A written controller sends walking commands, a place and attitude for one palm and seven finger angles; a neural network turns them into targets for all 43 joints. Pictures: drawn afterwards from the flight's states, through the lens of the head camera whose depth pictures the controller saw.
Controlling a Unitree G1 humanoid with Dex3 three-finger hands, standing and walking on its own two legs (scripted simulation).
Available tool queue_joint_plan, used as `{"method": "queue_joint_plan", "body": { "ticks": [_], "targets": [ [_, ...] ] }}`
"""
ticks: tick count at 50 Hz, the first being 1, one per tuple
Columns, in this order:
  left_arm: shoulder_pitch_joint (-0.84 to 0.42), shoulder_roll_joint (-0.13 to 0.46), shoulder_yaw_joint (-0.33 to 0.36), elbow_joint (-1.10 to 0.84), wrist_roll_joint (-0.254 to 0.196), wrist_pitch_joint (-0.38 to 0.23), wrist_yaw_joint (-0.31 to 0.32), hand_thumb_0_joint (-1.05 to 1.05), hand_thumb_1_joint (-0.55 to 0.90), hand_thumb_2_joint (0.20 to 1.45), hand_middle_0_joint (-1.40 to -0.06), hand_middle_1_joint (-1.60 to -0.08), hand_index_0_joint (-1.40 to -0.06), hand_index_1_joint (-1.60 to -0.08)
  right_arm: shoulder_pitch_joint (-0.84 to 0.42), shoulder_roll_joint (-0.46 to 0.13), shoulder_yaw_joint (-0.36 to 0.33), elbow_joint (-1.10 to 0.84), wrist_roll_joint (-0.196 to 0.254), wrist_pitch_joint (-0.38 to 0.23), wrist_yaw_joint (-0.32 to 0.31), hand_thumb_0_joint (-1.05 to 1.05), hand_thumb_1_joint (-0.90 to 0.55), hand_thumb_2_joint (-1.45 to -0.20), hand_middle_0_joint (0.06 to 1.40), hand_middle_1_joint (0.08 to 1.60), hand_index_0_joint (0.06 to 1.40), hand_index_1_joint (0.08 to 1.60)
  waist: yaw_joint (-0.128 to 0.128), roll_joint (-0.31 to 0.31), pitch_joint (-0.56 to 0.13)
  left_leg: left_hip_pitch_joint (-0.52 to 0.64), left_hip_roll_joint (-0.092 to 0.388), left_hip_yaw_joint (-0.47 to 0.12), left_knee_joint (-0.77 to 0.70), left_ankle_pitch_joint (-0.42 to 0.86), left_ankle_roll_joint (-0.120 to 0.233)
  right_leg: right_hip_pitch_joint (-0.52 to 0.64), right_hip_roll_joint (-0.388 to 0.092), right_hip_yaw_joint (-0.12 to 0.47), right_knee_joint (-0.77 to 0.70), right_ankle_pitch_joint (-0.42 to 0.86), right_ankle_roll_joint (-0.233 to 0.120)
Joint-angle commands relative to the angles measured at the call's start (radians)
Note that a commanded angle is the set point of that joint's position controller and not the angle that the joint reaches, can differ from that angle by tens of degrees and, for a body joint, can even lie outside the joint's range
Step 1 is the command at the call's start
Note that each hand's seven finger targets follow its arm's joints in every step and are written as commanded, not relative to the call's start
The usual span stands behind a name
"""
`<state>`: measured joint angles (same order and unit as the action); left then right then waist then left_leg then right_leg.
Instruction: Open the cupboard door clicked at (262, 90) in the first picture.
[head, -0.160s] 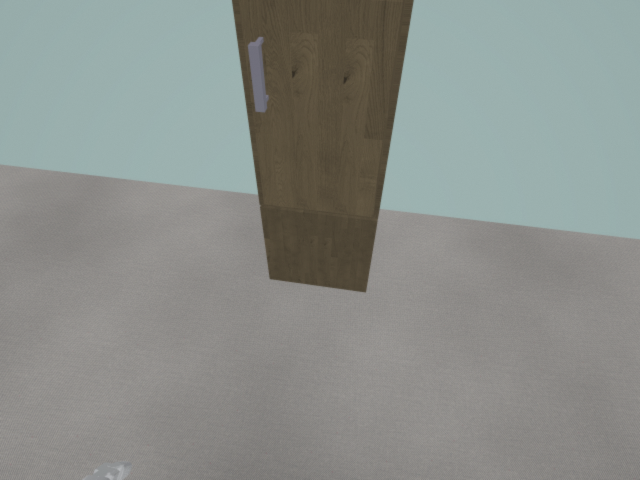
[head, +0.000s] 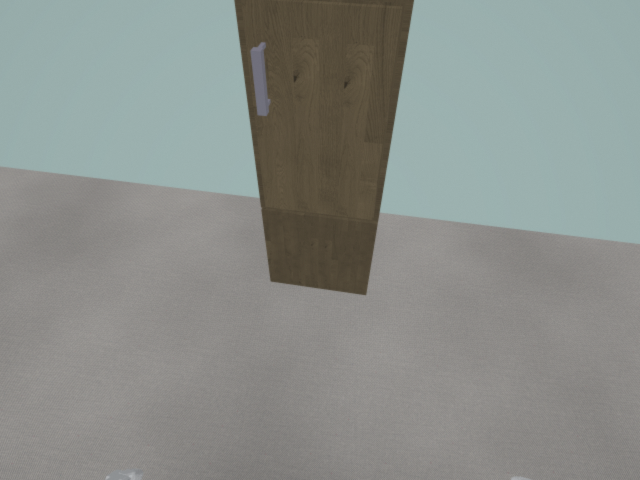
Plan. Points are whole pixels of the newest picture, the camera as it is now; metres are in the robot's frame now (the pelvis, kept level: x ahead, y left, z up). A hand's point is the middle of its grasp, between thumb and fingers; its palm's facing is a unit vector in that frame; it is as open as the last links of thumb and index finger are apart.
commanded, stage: stand and wait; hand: left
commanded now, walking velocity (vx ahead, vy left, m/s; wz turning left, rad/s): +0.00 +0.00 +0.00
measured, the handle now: (262, 79) +0.94 +0.20 +0.08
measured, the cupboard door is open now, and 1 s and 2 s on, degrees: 0 0 0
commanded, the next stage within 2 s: look at it before walking up in 0.66 s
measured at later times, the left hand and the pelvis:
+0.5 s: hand out of the picture +0.05 +0.24 -0.15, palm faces -0.03 -0.94 -0.34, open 7.4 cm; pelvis -0.01 -0.01 +0.00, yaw +0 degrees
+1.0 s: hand out of the picture +0.07 +0.23 -0.15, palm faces -0.03 -0.94 -0.34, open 7.4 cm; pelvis -0.01 -0.02 +0.01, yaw +0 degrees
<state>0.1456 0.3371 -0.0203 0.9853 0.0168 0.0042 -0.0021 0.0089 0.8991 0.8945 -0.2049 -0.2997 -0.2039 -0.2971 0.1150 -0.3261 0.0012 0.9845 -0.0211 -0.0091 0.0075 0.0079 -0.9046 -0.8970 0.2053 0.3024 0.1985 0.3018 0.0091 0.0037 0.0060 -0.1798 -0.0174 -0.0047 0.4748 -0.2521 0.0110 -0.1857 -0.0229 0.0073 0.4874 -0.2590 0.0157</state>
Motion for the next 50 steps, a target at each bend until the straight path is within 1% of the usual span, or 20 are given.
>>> {"method": "queue_joint_plan", "body": {
  "ticks": [1,4,7,9,11,14,17,18,19,20,25,28,30,31,35,39,42,45,46,50],
  "targets": [
    [-0.052,0.205,0.055,-0.055,-0.004,-0.025,0.011,0.0,0.9,0.9,-0.2,-0.3,-0.2,-0.3,-0.047,-0.211,-0.047,-0.051,0.004,-0.027,-0.018,0.0,-0.9,-0.9,0.2,0.3,0.2,0.3,-0.011,-0.002,-0.037,-0.008,0.114,-0.099,-0.11,0.125,0.034,-0.003,-0.087,0.084,-0.1,0.1,-0.048],
    [-0.051,0.202,0.056,-0.044,-0.004,-0.027,0.011,0.0,0.9,0.9,-0.2,-0.3,-0.2,-0.3,-0.046,-0.207,-0.045,-0.039,0.006,-0.026,-0.018,0.0,-0.9,-0.9,0.2,0.3,0.2,0.3,-0.011,-0.011,-0.036,-0.007,0.115,-0.098,-0.115,0.115,0.032,-0.003,-0.091,0.086,-0.112,0.09,-0.048],
    [-0.047,0.2,0.057,-0.03,-0.004,-0.027,0.011,0.0,0.9,0.9,-0.2,-0.3,-0.2,-0.3,-0.043,-0.206,-0.044,-0.025,0.007,-0.025,-0.018,0.0,-0.9,-0.9,0.2,0.3,0.2,0.3,-0.011,0.004,-0.03,-0.01,0.115,-0.099,-0.122,0.105,0.029,-0.002,-0.09,0.09,-0.124,0.081,-0.049],
    [-0.04,0.201,0.056,-0.019,-0.005,-0.028,0.011,0.0,0.9,0.9,-0.2,-0.3,-0.2,-0.3,-0.044,-0.203,-0.043,-0.012,0.007,-0.025,-0.018,0.0,-0.9,-0.9,0.2,0.3,0.2,0.3,-0.009,-0.006,-0.026,-0.009,0.115,-0.099,-0.126,0.094,0.027,-0.004,-0.093,0.097,-0.135,0.066,-0.049],
    [-0.037,0.201,0.055,-0.01,-0.006,-0.029,0.011,0.0,0.9,0.9,-0.2,-0.3,-0.2,-0.3,-0.039,-0.204,-0.042,0.0,0.008,-0.025,-0.018,0.0,-0.9,-0.9,0.2,0.3,0.2,0.3,-0.009,0.001,-0.032,-0.003,0.115,-0.101,-0.127,0.098,0.025,0.002,-0.095,0.1,-0.141,0.068,-0.05],
    [-0.039,0.201,0.056,0.002,-0.005,-0.029,0.011,0.0,0.9,0.9,-0.2,-0.3,-0.2,-0.3,-0.031,-0.205,-0.041,0.013,0.009,-0.024,-0.018,0.0,-0.9,-0.9,0.2,0.3,0.2,0.3,-0.012,-0.012,-0.025,-0.004,0.117,-0.099,-0.131,0.092,0.023,0.0,-0.096,0.1,-0.149,0.058,-0.05],
    [-0.031,0.201,0.056,0.014,-0.005,-0.028,0.011,0.0,0.9,0.9,-0.2,-0.3,-0.2,-0.3,-0.026,-0.207,-0.041,0.025,0.009,-0.023,-0.018,0.0,-0.9,-0.9,0.2,0.3,0.2,0.3,-0.009,0.006,-0.016,-0.01,0.118,-0.104,-0.139,0.072,0.022,-0.004,-0.093,0.104,-0.157,0.032,-0.05],
    [-0.033,0.203,0.056,0.016,-0.006,-0.029,0.012,0.0,0.9,0.9,-0.2,-0.3,-0.2,-0.3,-0.021,-0.207,-0.04,0.031,0.009,-0.024,-0.018,0.0,-0.9,-0.9,0.2,0.3,0.2,0.3,-0.009,-0.003,-0.019,-0.013,0.12,-0.105,-0.145,0.07,0.023,0.003,-0.094,0.102,-0.158,0.031,-0.05],
    [-0.032,0.201,0.055,0.021,-0.006,-0.028,0.012,0.0,0.9,0.9,-0.2,-0.3,-0.2,-0.3,-0.02,-0.207,-0.039,0.037,0.009,-0.024,-0.017,0.0,-0.9,-0.9,0.2,0.3,0.2,0.3,-0.008,0.005,-0.016,-0.017,0.12,-0.104,-0.149,0.062,0.022,0.004,-0.095,0.103,-0.159,0.025,-0.049],
    [-0.03,0.202,0.055,0.022,-0.006,-0.029,0.011,0.0,0.9,0.9,-0.2,-0.3,-0.2,-0.3,-0.019,-0.208,-0.039,0.038,0.01,-0.024,-0.017,0.0,-0.9,-0.9,0.2,0.3,0.2,0.3,-0.007,-0.007,-0.017,-0.016,0.12,-0.106,-0.148,0.063,0.022,0.004,-0.094,0.106,-0.162,0.025,-0.049],
    [-0.028,0.202,0.054,0.032,-0.006,-0.029,0.012,0.0,0.9,0.9,-0.2,-0.3,-0.2,-0.3,-0.013,-0.208,-0.038,0.053,0.01,-0.023,-0.017,0.0,-0.9,-0.9,0.2,0.3,0.2,0.3,-0.007,-0.009,-0.007,-0.012,0.121,-0.105,-0.154,0.064,0.02,0.0,-0.096,0.109,-0.171,0.021,-0.049],
    [-0.035,0.205,0.055,0.035,-0.006,-0.03,0.012,0.0,0.9,0.9,-0.2,-0.3,-0.2,-0.3,-0.009,-0.211,-0.037,0.057,0.01,-0.023,-0.018,0.0,-0.9,-0.9,0.2,0.3,0.2,0.3,-0.009,-0.017,-0.015,-0.006,0.122,-0.103,-0.15,0.08,0.018,0.003,-0.097,0.108,-0.171,0.035,-0.05],
    [-0.035,0.203,0.055,0.035,-0.006,-0.03,0.012,0.0,0.9,0.9,-0.2,-0.3,-0.2,-0.3,-0.009,-0.21,-0.037,0.058,0.01,-0.024,-0.017,0.0,-0.9,-0.9,0.2,0.3,0.2,0.3,-0.008,-0.008,-0.012,-0.009,0.123,-0.102,-0.154,0.078,0.017,0.007,-0.097,0.107,-0.173,0.036,-0.049],
    [-0.034,0.203,0.056,0.035,-0.006,-0.03,0.012,0.0,0.9,0.9,-0.2,-0.3,-0.2,-0.3,-0.009,-0.21,-0.036,0.06,0.011,-0.024,-0.017,0.0,-0.9,-0.9,0.2,0.3,0.2,0.3,-0.008,-0.017,-0.013,-0.009,0.123,-0.103,-0.154,0.08,0.017,0.009,-0.098,0.109,-0.175,0.036,-0.049],
    [-0.04,0.204,0.056,0.035,-0.005,-0.032,0.013,0.0,0.9,0.9,-0.2,-0.3,-0.2,-0.3,-0.008,-0.21,-0.037,0.063,0.01,-0.025,-0.018,0.0,-0.9,-0.9,0.2,0.3,0.2,0.3,-0.01,-0.015,-0.027,0.003,0.126,-0.103,-0.154,0.108,0.016,0.018,-0.098,0.107,-0.17,0.069,-0.05],
    [-0.038,0.203,0.056,0.035,-0.006,-0.032,0.014,0.0,0.9,0.9,-0.2,-0.3,-0.2,-0.3,-0.016,-0.21,-0.036,0.063,0.011,-0.026,-0.018,0.0,-0.9,-0.9,0.2,0.3,0.2,0.3,-0.006,-0.004,-0.033,0.015,0.13,-0.101,-0.154,0.138,0.017,0.029,-0.098,0.097,-0.163,0.117,-0.048],
    [-0.041,0.205,0.056,0.033,-0.005,-0.033,0.014,0.0,0.9,0.9,-0.2,-0.3,-0.2,-0.3,-0.017,-0.211,-0.036,0.06,0.012,-0.024,-0.018,0.0,-0.9,-0.9,0.2,0.3,0.2,0.3,-0.008,-0.01,-0.025,0.017,0.13,-0.099,-0.154,0.135,0.014,0.022,-0.096,0.101,-0.17,0.114,-0.049],
    [-0.042,0.203,0.056,0.034,-0.005,-0.032,0.013,0.0,0.9,0.9,-0.2,-0.3,-0.2,-0.3,-0.025,-0.211,-0.035,0.062,0.011,-0.024,-0.019,0.0,-0.9,-0.9,0.2,0.3,0.2,0.3,-0.006,0.0,-0.013,0.013,0.129,-0.099,-0.163,0.124,0.014,0.021,-0.096,0.101,-0.175,0.105,-0.047],
    [-0.044,0.203,0.056,0.035,-0.005,-0.032,0.013,0.0,0.9,0.9,-0.2,-0.3,-0.2,-0.3,-0.024,-0.208,-0.036,0.062,0.011,-0.024,-0.019,0.0,-0.9,-0.9,0.2,0.3,0.2,0.3,-0.008,-0.013,-0.011,0.014,0.128,-0.101,-0.163,0.124,0.014,0.02,-0.096,0.104,-0.179,0.101,-0.047],
    [-0.044,0.203,0.056,0.034,-0.005,-0.032,0.013,0.0,0.9,0.9,-0.2,-0.3,-0.2,-0.3,-0.027,-0.211,-0.035,0.06,0.011,-0.024,-0.019,0.0,-0.9,-0.9,0.2,0.3,0.2,0.3,-0.009,-0.003,-0.021,0.03,0.13,-0.097,-0.163,0.137,0.014,0.023,-0.097,0.102,-0.178,0.119,-0.048]
  ]
}}
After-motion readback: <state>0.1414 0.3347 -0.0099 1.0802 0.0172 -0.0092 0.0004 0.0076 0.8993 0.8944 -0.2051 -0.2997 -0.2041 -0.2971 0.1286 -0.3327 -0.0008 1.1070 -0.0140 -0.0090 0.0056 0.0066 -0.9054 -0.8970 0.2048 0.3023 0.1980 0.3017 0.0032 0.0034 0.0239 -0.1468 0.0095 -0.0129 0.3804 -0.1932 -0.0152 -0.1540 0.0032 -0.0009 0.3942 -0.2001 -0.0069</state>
